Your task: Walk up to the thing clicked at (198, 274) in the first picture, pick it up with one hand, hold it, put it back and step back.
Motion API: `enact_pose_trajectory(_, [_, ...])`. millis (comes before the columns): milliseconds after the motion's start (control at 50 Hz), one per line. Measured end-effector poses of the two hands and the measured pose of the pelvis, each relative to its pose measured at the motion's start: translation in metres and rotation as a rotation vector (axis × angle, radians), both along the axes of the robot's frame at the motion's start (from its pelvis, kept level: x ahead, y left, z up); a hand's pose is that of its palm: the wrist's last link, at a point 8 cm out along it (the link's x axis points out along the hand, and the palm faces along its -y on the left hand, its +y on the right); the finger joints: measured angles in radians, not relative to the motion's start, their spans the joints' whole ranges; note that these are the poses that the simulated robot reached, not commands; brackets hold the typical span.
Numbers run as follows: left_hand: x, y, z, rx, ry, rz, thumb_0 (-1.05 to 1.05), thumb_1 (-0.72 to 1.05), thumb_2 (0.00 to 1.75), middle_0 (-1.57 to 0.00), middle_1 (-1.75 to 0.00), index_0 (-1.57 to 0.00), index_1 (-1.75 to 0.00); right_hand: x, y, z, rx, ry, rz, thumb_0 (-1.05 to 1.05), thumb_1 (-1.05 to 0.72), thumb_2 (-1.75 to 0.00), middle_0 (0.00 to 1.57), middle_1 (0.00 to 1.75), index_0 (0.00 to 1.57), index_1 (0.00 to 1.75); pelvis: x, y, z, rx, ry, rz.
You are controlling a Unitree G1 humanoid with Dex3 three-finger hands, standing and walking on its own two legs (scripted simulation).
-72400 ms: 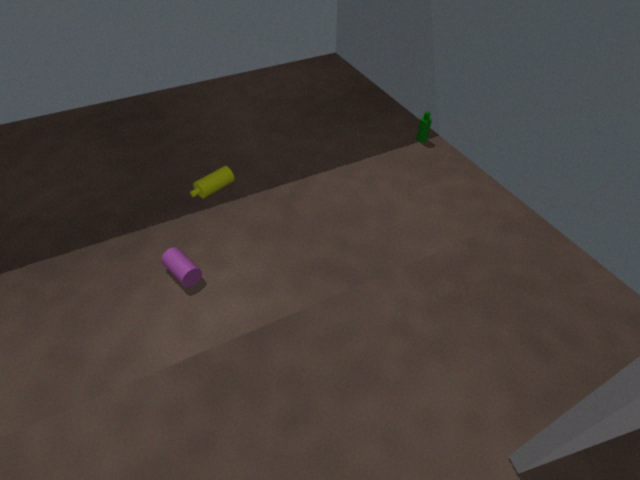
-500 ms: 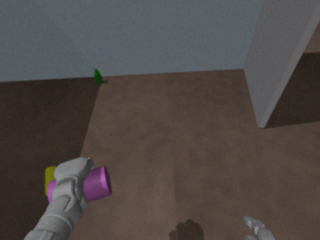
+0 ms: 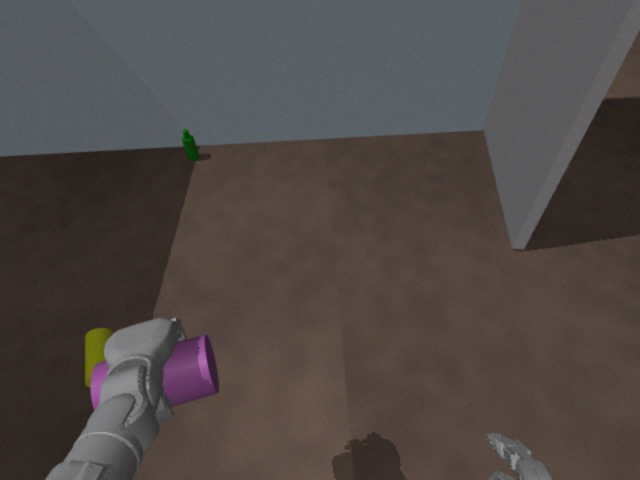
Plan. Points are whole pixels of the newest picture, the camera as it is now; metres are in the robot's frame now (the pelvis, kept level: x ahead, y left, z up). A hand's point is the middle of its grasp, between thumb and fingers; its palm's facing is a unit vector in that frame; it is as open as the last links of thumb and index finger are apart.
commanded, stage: crouch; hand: left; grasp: from above
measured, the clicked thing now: (159, 377) +0.30 +0.24 -0.07
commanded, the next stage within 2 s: lower in 1.66 s
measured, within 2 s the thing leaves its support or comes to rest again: neither
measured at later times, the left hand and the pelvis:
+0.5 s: hand (186, 399) +0.35 +0.26 -0.26, palm faces -0.38 -0.06 -0.92, open 11.1 cm; pelvis -0.03 +0.01 -0.14, yaw -1 degrees
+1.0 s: hand (205, 428) +0.36 +0.28 -0.48, palm faces -0.42 -0.11 -0.90, open 11.0 cm; pelvis -0.05 +0.01 -0.31, yaw -2 degrees
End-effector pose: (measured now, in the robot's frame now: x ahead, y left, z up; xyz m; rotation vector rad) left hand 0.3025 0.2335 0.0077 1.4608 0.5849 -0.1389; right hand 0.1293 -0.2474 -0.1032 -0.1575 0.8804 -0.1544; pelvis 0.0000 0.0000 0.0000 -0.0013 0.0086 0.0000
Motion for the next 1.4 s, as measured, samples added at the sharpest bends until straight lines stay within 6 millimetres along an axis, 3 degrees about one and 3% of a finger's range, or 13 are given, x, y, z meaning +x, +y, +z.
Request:
enact_pose_trajectory(140, [-0.006,0.003,-0.037,0.006,0.048,-0.020,-0.02,-0.15,0.57,-0.58,-0.64,-0.61,-0.65,-0.016,-0.005,-0.005,-0.017,0.063,-0.005,0.01,-0.88,-0.89,0.20,0.30,0.21,0.30,-0.004,0.000,-0.004,-0.001,0.038,0.004])
enact_pose_trajectory(280, [-0.003,0.009,-0.099,0.026,0.060,-0.049,-0.02,-0.14,0.54,-0.58,-0.66,-0.61,-0.66,-0.055,-0.021,-0.033,-0.080,0.206,-0.025,0.01,-0.87,-0.89,0.21,0.30,0.21,0.30,-0.014,0.001,-0.031,-0.011,0.176,0.005])
enact_pose_trajectory(440, [0.030,0.021,-0.182,0.070,-0.029,-0.038,-0.02,-0.12,0.51,-0.57,-0.66,-0.59,-0.66,-0.109,-0.033,-0.104,-0.144,0.361,-0.078,0.01,-0.87,-0.89,0.20,0.30,0.21,0.30,-0.028,0.007,-0.105,-0.030,0.377,-0.001])
enact_pose_trajectory(600, [0.062,0.025,-0.258,0.058,-0.063,0.055,-0.01,-0.09,0.50,-0.56,-0.63,-0.59,-0.63,-0.146,-0.016,-0.183,-0.107,0.451,-0.113,0.01,-0.87,-0.88,0.20,0.30,0.21,0.30,-0.042,0.011,-0.177,-0.039,0.521,-0.012])
enact_pose_trajectory(760, [0.064,0.028,-0.337,0.037,0.025,0.032,-0.01,-0.09,0.49,-0.57,-0.60,-0.60,-0.60,-0.150,0.003,-0.253,-0.053,0.468,-0.085,0.01,-0.87,-0.88,0.21,0.30,0.21,0.30,-0.050,0.011,-0.237,-0.048,0.605,-0.012])
enact_pose_trajectory(920, [0.064,0.042,-0.411,0.017,0.015,-0.008,-0.01,-0.10,0.48,-0.59,-0.58,-0.62,-0.57,-0.132,-0.002,-0.305,-0.093,0.472,-0.001,0.01,-0.87,-0.89,0.21,0.30,0.21,0.30,-0.053,0.009,-0.292,-0.064,0.653,-0.010])
enact_pose_trajectory(1140, [0.076,0.054,-0.459,0.031,-0.011,0.031,-0.01,-0.12,0.50,-0.62,-0.55,-0.66,-0.54,-0.117,-0.022,-0.334,-0.167,0.461,0.061,0.01,-0.88,-0.89,0.21,0.30,0.21,0.30,-0.056,0.008,-0.333,-0.079,0.662,-0.017])
enact_pose_trajectory(1400, [0.085,0.050,-0.502,0.014,0.014,0.032,-0.01,-0.13,0.49,-0.64,-0.53,-0.67,-0.52,-0.154,-0.020,-0.367,-0.135,0.537,0.048,0.00,-0.89,-0.89,0.20,0.30,0.21,0.30,-0.063,0.008,-0.371,-0.079,0.647,-0.032])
